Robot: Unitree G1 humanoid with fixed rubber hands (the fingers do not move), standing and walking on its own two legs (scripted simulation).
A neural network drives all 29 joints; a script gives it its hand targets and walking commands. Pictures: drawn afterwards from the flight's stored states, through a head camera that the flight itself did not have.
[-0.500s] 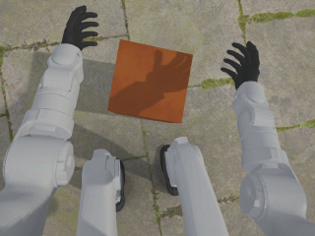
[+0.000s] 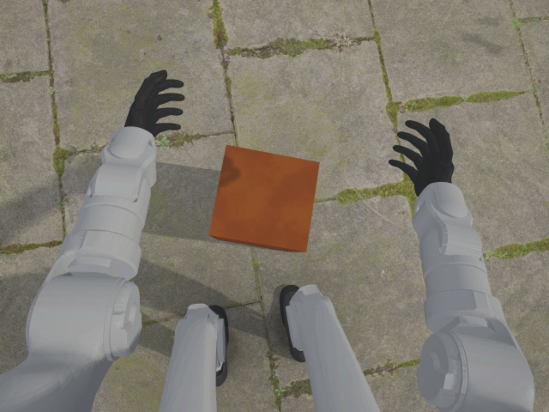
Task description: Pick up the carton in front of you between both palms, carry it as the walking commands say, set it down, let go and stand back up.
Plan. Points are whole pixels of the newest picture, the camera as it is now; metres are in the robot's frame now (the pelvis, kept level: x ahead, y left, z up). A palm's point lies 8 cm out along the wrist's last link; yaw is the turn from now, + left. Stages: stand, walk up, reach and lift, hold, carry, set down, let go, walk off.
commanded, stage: let go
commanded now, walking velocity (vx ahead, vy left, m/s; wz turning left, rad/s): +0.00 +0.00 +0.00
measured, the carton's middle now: (262, 205) +0.45 -0.06 -0.49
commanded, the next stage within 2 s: stand in 1.32 s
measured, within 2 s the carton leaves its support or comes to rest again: neither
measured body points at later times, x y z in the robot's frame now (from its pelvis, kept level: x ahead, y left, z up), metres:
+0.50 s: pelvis +0.07 -0.02 +0.12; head +0.24 -0.01 +0.54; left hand +0.39 +0.17 +0.01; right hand +0.33 -0.27 +0.03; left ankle +0.06 +0.11 -0.58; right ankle +0.09 -0.12 -0.58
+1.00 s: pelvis +0.10 +0.01 +0.16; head +0.12 +0.01 +0.61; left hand +0.27 +0.24 +0.09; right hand +0.28 -0.22 +0.09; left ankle +0.06 +0.11 -0.58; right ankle +0.09 -0.12 -0.58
